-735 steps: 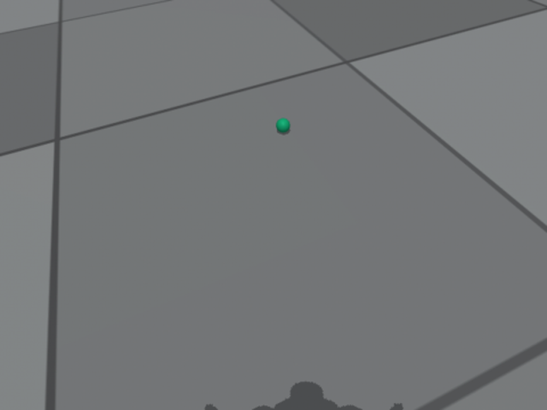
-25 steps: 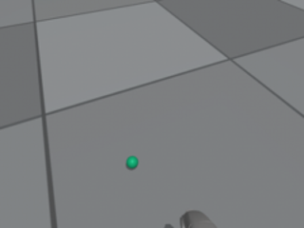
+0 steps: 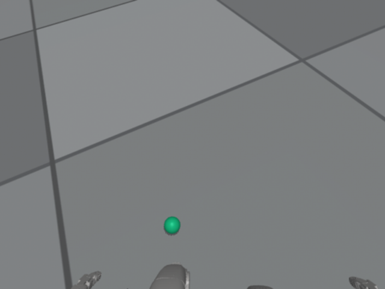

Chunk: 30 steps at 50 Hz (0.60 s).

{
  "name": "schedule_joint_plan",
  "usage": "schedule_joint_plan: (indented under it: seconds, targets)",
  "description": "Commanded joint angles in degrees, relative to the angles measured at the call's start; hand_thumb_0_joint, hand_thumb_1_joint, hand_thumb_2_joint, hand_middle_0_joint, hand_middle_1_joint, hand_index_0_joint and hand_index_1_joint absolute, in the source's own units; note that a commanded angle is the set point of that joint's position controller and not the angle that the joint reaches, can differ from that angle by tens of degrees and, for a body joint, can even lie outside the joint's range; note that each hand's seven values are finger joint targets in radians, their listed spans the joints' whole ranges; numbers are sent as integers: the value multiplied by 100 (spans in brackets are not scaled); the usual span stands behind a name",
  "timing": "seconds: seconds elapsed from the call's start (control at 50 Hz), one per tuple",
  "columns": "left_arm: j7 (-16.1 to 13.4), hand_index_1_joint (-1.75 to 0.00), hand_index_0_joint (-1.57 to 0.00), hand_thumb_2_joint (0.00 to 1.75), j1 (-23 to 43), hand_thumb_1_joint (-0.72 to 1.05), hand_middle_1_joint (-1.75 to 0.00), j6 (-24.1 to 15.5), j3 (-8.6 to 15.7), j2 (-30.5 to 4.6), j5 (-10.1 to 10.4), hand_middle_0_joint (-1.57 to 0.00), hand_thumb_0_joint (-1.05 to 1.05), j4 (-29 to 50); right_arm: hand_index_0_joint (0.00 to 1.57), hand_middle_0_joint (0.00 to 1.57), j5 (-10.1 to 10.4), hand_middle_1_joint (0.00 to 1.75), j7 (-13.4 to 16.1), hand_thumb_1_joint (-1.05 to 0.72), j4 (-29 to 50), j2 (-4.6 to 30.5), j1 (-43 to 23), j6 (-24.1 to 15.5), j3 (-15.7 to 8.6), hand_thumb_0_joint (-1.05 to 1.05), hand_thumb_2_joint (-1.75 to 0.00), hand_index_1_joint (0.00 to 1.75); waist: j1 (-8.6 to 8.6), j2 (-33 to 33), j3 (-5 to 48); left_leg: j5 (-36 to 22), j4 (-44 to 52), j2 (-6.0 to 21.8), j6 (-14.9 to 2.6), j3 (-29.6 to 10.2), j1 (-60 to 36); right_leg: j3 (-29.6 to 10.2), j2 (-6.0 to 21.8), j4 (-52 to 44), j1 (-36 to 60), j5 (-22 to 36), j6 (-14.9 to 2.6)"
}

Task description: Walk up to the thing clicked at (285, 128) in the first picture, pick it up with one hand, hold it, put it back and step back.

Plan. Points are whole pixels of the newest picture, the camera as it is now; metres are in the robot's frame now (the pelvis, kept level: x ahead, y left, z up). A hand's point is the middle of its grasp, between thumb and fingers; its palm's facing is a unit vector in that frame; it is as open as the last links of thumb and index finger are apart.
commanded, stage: walk up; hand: left
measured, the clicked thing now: (172, 225) +0.45 +0.22 -0.73
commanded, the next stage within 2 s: stand in 1.82 s
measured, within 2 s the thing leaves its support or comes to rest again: neither
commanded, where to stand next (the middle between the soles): +0.08 -0.01 m, yaw +2 degrees
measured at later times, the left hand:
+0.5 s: hand out of the picture +0.03 +0.27 -0.17, palm faces -0.01 -0.91 -0.40, open 7.3 cm
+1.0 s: hand out of the picture +0.07 +0.25 -0.15, palm faces +0.03 -0.94 -0.34, open 7.3 cm
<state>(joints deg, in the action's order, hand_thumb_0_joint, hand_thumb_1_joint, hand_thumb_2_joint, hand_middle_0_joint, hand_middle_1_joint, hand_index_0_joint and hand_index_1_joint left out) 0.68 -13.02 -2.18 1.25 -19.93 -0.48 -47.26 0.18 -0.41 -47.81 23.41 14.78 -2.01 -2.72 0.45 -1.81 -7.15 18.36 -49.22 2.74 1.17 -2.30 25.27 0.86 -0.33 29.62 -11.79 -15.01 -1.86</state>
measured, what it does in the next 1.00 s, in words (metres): steps on the spot: left foot, then right foot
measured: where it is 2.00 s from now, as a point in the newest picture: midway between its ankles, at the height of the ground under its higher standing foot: outside the picture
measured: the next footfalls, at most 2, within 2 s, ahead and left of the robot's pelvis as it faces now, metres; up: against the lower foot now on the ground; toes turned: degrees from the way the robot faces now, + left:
left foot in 0.08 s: +0.13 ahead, +0.13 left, +0.00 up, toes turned +2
right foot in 0.44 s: +0.00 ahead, -0.13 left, +0.00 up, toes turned -1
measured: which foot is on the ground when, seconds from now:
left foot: up 0.00-0.06, down 0.08-0.48, up 0.50-0.66, down 0.68-1.00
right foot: down 0.00-0.12, up 0.14-0.42, down 0.44-1.00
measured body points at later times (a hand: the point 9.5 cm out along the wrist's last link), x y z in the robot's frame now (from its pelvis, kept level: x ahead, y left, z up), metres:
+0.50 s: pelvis -0.01 -0.01 -0.02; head +0.03 -0.01 +0.43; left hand +0.03 +0.31 -0.14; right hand +0.13 -0.32 -0.13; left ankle +0.09 +0.13 -0.73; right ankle -0.04 -0.13 -0.74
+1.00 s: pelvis -0.03 -0.01 +0.00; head -0.03 +0.00 +0.45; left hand +0.07 +0.30 -0.12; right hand +0.07 -0.31 -0.12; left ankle -0.01 +0.13 -0.74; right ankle -0.04 -0.13 -0.74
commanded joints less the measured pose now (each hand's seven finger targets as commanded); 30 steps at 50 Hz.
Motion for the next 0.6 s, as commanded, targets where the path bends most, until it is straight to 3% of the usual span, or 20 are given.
schedule_joint_plan:
  seconds: [0.0,0.04,0.06,0.08,0.1,0.12,0.18,0.2,0.24,0.34,0.36,0.4,0.42,0.44,0.46,0.48,0.5,0.52,0.54,0.58]
  targets:
    - [-132,-30,-20,90,107,90,-30,69,412,-1479,25,-20,0,420,20,20,-32,30,156,-90,55,734,370,-92,-262,0,-90,30,13,1081,747,-813,1169,-248,-32,493,-904,-449,1080,261,-87,3608,-929]
    - [-134,-30,-20,90,359,90,-30,195,379,-1470,126,-20,0,461,20,20,-81,30,192,-90,-65,844,615,-106,-333,0,-90,30,-247,795,910,-1694,1869,-337,-189,444,-1676,-526,981,873,-690,2310,-701]
    - [-142,-30,-20,90,353,90,-30,247,324,-1296,151,-20,0,478,20,20,-148,30,221,-90,-58,1152,643,-109,-403,0,-90,30,-292,142,888,-2544,2221,181,-311,-180,-1741,-507,732,1225,-971,1229,-438]
    - [-147,-30,-20,90,58,90,-30,308,284,-1049,233,-20,0,450,20,20,-196,30,224,-90,71,1624,426,-120,-477,0,-90,30,-120,-950,1040,-3353,2642,1429,-805,-1819,-1766,-180,-83,2209,-1261,-354,-40]
    - [-207,-30,-20,90,-229,90,-30,435,321,-1225,218,-20,0,269,20,20,-108,30,214,-90,199,1658,111,-94,-464,0,-90,30,11,-733,1111,-3210,2704,1782,-1292,-2257,-1444,-557,-332,3053,-1010,-2015,-6]
    - [-262,-30,-20,90,-291,90,-30,496,344,-1310,185,-20,0,154,20,20,-87,30,243,-90,220,1734,-124,-92,-480,0,-90,30,-27,-1008,1107,-2918,2739,2081,-1709,-2703,-1355,-785,-184,3486,-1037,-2200,9]
    - [-191,-30,-20,90,-167,90,-30,510,422,-1394,159,-20,0,-37,20,20,-104,30,272,-90,257,1371,-461,-48,-364,0,-90,30,58,-811,954,-2534,2646,1211,-1203,-1315,-1126,-1094,-262,3791,-1177,-1745,-5]
    - [-172,-30,-20,90,-199,90,-30,508,427,-1381,156,-20,0,-99,20,20,-80,30,264,-90,259,1366,-479,-41,-368,0,-90,30,75,-874,993,-2340,2606,1110,-1121,-1108,-1121,-997,-283,3789,-1129,-1620,3]
    - [-163,-30,-20,90,-336,90,-30,490,427,-1385,124,-20,0,-211,20,20,-100,30,233,-90,259,1325,-499,-1,-370,0,-90,30,48,-936,1125,-1612,2547,1064,-1127,-1065,-1559,-780,-241,3322,-1220,-1553,95]
    - [-137,-30,-20,90,-139,90,-30,322,409,-1333,67,-20,0,-354,20,20,-203,30,140,-90,259,1325,-468,118,-367,0,-90,30,-160,-1055,1173,-1095,2358,1086,-1276,-945,-1571,-138,-28,1629,-742,-1723,271]
    - [-145,-30,-20,90,-263,90,-30,288,404,-1275,50,-20,0,-440,20,20,-207,30,119,-90,253,1341,-567,159,-362,0,-90,30,-100,-1161,1127,-1109,2299,1127,-1297,-1018,-1405,-66,-16,1133,-500,-1637,233]
    - [-185,-30,-20,90,-791,90,-30,182,392,-1123,0,-20,0,-754,20,20,-121,30,96,-90,264,1233,-965,237,-290,0,-90,30,281,-902,1093,-1614,1612,974,-1093,-691,-911,14,21,-426,307,-371,111]
    - [-214,-30,-20,90,-652,90,-30,102,416,-1305,-87,-20,0,-723,20,20,-45,30,80,-90,279,978,-1026,257,-202,0,-90,30,252,-378,875,-1730,1091,713,-769,-457,-624,-581,281,-836,270,-109,9]
    - [-217,-30,-20,90,-290,90,-30,45,489,-1682,-182,-20,0,-546,20,20,46,30,62,-90,333,669,-871,254,-115,0,-90,30,58,829,642,-888,505,77,-360,-101,28,-2206,1234,-1089,18,140,-307]
    - [-201,-30,-20,90,230,90,-30,53,529,-2095,-150,-20,0,-388,20,20,54,30,118,-90,314,780,-1069,271,-177,0,-90,30,52,1134,335,1210,286,-398,-205,-204,-37,-2800,2019,-1257,-874,103,-946]
    - [-190,-30,-20,90,642,90,-30,52,532,-2282,-173,-20,0,-253,20,20,24,30,147,-90,164,1042,-986,277,-276,0,-90,30,-42,1323,198,1367,-226,-277,-178,-454,-737,-2941,2262,-1173,-1632,345,-1250]
    - [-174,-30,-20,90,796,90,-30,34,470,-1860,-132,-20,0,-216,20,20,31,30,111,-90,32,1061,-872,256,-296,0,-90,30,-183,1031,77,1148,-62,-197,-190,-431,-835,-2247,1907,-919,-1461,752,-1080]
    - [-174,-30,-20,90,747,90,-30,0,416,-1670,-110,-20,0,-217,20,20,64,30,72,-90,-27,1018,-932,220,-261,0,-90,30,-162,948,139,879,234,-355,-232,-315,-687,-1458,1437,-578,-875,1662,-819]
    - [-191,-30,-20,90,600,90,-30,-24,384,-1478,-96,-20,0,-339,20,20,64,30,70,-90,-95,820,-935,186,-189,0,-90,30,-88,1105,233,623,375,-438,-256,-249,-395,-1069,1181,-414,-247,2580,-574]
    - [-195,-30,-20,90,260,90,-30,-58,429,-1550,-98,-20,0,-434,20,20,68,30,79,-90,-105,746,-927,151,-119,0,-90,30,96,1485,586,415,795,-388,-252,-47,-307,-1093,1165,-172,613,3443,-487]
